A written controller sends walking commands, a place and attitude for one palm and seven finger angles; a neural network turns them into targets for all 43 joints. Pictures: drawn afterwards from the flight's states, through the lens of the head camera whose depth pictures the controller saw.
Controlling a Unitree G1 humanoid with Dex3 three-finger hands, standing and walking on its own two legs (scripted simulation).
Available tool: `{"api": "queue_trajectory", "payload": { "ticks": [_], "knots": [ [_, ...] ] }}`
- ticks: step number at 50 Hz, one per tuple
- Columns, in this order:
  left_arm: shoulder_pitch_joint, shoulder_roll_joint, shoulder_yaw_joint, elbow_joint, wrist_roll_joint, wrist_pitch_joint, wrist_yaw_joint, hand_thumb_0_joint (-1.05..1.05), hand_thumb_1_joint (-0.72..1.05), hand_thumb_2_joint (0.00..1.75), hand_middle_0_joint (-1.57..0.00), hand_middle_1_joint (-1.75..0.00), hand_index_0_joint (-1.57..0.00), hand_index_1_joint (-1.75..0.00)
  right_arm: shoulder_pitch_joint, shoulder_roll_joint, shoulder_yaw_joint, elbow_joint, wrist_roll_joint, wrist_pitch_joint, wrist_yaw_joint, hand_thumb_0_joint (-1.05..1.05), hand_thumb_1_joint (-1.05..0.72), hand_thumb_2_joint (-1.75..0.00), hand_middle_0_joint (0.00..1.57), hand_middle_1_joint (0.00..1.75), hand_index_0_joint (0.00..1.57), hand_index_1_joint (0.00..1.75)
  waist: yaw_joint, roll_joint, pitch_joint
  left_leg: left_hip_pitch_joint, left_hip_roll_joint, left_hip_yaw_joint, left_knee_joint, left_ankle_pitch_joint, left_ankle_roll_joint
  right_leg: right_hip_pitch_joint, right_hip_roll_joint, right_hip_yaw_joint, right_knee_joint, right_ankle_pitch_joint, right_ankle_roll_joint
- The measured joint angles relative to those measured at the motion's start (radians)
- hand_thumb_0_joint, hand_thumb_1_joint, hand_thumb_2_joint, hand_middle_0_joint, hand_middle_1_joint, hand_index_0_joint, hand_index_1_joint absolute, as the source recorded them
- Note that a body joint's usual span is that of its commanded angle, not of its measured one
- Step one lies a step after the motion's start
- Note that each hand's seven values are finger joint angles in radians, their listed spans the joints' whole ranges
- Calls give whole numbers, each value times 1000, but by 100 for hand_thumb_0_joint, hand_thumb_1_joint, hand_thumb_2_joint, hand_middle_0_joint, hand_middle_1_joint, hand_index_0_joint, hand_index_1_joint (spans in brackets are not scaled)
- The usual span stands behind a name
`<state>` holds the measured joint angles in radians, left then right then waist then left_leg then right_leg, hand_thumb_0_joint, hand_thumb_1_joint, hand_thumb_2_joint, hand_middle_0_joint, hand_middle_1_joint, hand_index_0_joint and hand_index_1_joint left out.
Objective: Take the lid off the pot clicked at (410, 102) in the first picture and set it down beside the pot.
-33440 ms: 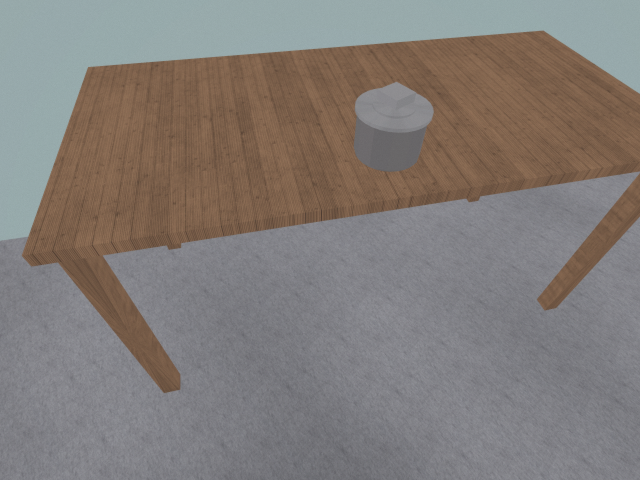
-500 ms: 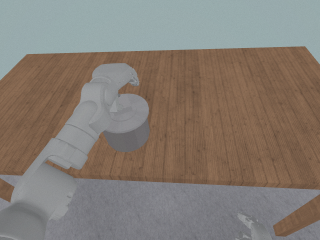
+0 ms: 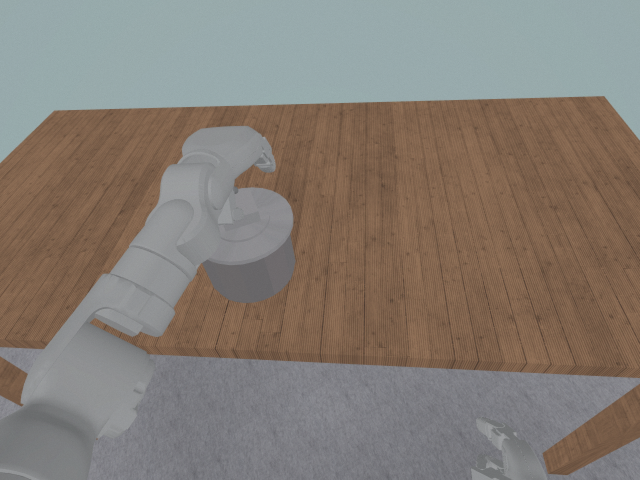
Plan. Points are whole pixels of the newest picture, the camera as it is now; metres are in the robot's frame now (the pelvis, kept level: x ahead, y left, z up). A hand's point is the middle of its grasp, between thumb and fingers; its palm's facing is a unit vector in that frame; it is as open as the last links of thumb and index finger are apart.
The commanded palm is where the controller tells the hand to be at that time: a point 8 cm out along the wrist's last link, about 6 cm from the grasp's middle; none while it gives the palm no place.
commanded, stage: move the open hand above the knob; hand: left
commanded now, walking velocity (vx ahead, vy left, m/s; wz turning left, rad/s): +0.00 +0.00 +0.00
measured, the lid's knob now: (238, 209) +0.47 +0.14 +0.09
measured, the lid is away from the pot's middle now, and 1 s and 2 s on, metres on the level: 0.01 0.01 0.01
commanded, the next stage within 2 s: lower the open fingers around the knob in 0.86 s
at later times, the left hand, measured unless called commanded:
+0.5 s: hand (222, 193) +0.42 +0.13 +0.16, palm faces -0.20 -0.03 -0.98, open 10.2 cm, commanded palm +0.40 +0.14 +0.22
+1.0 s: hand (222, 192) +0.43 +0.13 +0.16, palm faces -0.20 -0.02 -0.98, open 10.2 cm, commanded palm +0.41 +0.14 +0.21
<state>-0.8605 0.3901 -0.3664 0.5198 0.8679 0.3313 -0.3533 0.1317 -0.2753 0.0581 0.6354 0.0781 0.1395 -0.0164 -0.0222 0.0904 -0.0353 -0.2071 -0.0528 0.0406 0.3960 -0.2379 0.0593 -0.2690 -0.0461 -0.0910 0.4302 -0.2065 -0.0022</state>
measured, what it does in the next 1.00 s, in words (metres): stands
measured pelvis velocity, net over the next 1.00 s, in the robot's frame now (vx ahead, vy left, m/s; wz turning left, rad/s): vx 0.00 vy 0.01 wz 0.00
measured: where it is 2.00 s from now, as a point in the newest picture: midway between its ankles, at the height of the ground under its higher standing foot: outside the picture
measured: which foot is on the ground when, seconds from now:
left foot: down 0.00-1.00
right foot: down 0.00-1.00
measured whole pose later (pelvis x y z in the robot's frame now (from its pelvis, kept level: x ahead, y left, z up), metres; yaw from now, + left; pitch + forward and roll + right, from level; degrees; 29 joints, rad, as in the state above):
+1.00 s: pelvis +0.00 +0.01 +0.00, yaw +0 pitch +3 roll +0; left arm -0.83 0.41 -0.35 0.48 0.86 0.30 -0.36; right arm 0.15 -0.28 0.06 0.64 0.08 0.14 -0.01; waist -0.02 0.10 -0.04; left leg -0.21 -0.06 0.04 0.40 -0.24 0.07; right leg -0.26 -0.05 -0.09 0.41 -0.19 0.01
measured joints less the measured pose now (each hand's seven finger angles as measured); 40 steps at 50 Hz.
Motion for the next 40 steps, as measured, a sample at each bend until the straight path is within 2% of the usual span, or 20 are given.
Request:
{"api": "queue_trajectory", "payload": {
  "ticks": [22, 26, 32, 35, 40],
  "knots": [
    [37, 27, 21, -31, 0, 10, -7, 0, -27, 134, -81, -9, -82, -8, -13, 0, 5, -8, 3, 7, -2, 1, -91, -90, 20, 30, 20, 30, 5, 1, 4, 6, 6, 1, 1, 0, -5, 7, 7, 1, -3, 2, -4],
    [58, 41, 28, -69, -2, -9, -16, 0, -27, 134, -81, -9, -82, -8, -6, -4, 2, -12, 1, 1, -3, 1, -91, -90, 20, 30, 20, 30, 5, 4, -1, 9, 6, -2, 1, -1, -4, 13, 7, -1, -8, 4, -3],
    [39, 49, 38, -3, -5, -9, -24, 0, -27, 134, -81, -9, -82, -8, -11, -5, 8, -6, 6, 5, -8, 1, -91, -90, 20, 30, 20, 30, 1, -5, 4, 5, 6, 0, 7, -2, -2, 10, 6, 0, -5, 5, -2],
    [51, 65, 28, -46, -8, -17, -35, 0, -27, 134, -81, -9, -82, -8, 0, -5, 0, -16, 2, -2, -9, 1, -91, -90, 20, 30, 20, 30, 0, -6, 11, 3, 4, -3, 5, 1, 0, 11, 4, -2, -10, 8, -1],
    [34, 54, 29, -32, -8, -45, -23, 0, -27, 134, -81, -9, -82, -8, 8, -8, 0, -1, 2, -5, -9, 1, -91, -90, 20, 30, 20, 30, 2, -5, 4, 2, 0, -4, 3, 1, 4, 13, 1, -3, -16, 10, 4]
  ]
}}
